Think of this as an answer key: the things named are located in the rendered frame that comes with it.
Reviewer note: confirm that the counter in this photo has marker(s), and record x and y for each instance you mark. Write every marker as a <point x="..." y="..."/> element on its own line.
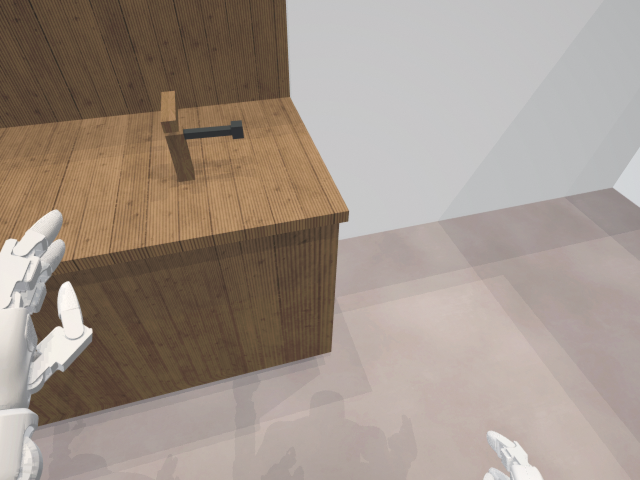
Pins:
<point x="193" y="260"/>

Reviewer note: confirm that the left robot hand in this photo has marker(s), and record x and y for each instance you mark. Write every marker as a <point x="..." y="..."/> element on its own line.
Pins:
<point x="25" y="267"/>

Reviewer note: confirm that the tap lever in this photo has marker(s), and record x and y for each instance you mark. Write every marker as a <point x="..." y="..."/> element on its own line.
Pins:
<point x="235" y="129"/>

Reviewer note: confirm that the left robot forearm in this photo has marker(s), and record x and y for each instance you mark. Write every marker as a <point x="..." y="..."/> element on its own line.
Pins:
<point x="20" y="457"/>

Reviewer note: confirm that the right robot hand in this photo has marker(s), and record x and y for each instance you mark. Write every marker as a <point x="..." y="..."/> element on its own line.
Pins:
<point x="514" y="459"/>

